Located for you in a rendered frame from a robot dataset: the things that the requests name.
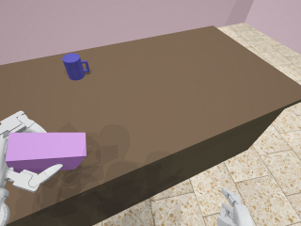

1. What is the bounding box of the sponge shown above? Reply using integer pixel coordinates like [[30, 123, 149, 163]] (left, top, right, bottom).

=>
[[5, 132, 87, 173]]

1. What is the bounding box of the table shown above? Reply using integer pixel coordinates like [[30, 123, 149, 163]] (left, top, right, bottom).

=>
[[0, 25, 301, 226]]

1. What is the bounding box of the right robot hand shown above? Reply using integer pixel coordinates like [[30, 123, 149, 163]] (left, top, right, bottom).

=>
[[217, 187, 254, 226]]

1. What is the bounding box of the left robot hand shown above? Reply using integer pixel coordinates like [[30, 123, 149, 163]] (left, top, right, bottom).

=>
[[0, 110, 63, 193]]

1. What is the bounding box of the robot left forearm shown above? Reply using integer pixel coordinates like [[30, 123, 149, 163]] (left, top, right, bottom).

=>
[[0, 187, 10, 226]]

